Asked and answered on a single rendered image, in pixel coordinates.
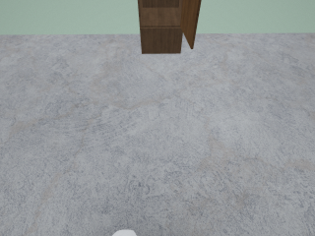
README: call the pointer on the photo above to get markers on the cupboard door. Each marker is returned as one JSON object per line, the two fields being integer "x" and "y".
{"x": 189, "y": 19}

